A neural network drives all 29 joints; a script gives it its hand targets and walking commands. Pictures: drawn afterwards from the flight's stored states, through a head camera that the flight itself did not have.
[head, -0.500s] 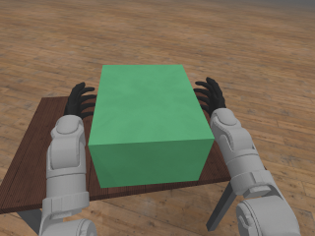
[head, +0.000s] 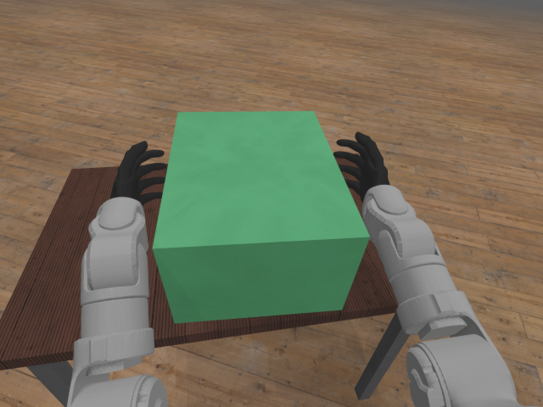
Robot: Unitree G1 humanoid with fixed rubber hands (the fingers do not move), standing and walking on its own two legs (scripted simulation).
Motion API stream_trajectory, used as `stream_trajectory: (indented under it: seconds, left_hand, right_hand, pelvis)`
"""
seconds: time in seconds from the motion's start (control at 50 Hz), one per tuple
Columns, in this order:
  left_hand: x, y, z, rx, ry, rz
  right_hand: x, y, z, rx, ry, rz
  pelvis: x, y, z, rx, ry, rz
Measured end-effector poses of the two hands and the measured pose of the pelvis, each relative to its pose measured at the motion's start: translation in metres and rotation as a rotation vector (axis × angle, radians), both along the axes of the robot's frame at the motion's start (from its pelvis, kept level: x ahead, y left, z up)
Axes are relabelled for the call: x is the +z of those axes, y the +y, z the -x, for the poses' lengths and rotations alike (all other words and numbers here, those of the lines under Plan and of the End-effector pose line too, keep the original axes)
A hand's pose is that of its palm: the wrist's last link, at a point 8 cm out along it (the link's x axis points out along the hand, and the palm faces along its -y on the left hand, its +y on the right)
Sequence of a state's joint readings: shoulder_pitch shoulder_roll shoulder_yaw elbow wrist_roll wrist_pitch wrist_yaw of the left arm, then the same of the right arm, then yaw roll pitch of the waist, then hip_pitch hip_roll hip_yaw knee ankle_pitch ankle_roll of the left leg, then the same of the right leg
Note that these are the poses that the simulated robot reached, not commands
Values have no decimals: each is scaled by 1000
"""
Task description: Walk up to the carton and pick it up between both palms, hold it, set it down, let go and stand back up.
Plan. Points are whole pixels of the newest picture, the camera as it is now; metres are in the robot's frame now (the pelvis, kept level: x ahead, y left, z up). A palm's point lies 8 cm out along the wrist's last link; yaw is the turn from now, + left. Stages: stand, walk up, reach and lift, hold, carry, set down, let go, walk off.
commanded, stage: hold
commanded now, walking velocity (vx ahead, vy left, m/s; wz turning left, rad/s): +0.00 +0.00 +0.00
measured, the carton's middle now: (253, 203) +0.42 +0.00 +0.13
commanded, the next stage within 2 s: set down in 2.00 s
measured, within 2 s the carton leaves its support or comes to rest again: neither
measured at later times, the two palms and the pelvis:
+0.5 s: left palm (128, 200) +0.36 +0.17 +0.19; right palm (372, 188) +0.37 -0.17 +0.19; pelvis +0.00 +0.00 +0.00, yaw +0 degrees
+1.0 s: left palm (127, 201) +0.36 +0.17 +0.19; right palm (370, 187) +0.37 -0.17 +0.19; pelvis +0.00 +0.00 +0.00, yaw +0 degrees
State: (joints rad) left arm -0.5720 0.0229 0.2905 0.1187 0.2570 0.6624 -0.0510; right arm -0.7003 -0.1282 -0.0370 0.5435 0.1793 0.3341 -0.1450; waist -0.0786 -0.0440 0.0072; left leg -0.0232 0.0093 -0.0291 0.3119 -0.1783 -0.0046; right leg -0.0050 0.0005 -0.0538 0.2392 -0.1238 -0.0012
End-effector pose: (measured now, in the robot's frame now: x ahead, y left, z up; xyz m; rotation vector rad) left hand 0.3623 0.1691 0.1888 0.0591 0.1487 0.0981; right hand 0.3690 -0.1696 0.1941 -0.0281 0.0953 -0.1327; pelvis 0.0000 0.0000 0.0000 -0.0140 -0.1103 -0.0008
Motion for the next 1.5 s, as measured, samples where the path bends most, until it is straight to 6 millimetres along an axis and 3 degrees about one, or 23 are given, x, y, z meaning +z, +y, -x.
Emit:
stream_trajectory:
  seconds: [1.5]
  left_hand:
    - [-1, -1, 0, 1, 3, -2]
  right_hand:
    - [0, 0, 0, 5, 0, -3]
  pelvis:
    - [0, 0, -1, 2, -3, 0]
